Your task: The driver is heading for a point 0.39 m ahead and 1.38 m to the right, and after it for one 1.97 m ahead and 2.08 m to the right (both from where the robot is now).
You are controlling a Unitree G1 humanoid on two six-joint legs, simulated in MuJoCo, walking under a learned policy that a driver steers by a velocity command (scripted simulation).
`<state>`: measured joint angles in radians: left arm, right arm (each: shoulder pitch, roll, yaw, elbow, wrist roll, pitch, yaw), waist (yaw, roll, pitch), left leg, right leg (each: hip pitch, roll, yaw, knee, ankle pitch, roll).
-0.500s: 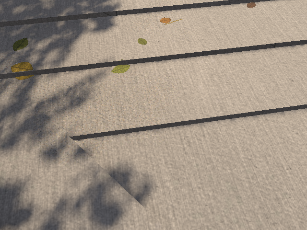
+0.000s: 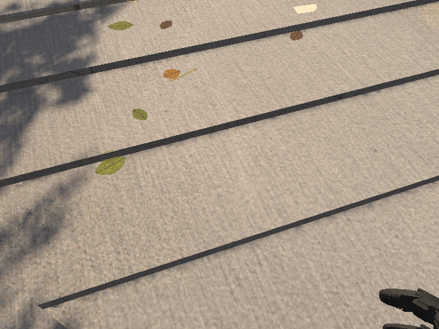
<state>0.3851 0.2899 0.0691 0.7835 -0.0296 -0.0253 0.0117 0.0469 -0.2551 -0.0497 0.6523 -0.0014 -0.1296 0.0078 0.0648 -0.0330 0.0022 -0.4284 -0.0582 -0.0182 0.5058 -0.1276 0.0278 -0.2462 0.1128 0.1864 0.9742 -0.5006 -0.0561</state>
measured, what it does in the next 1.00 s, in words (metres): goes down, turning right: right foot 0.04 m lower, then left foot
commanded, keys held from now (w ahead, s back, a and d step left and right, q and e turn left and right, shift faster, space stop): w+e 1.00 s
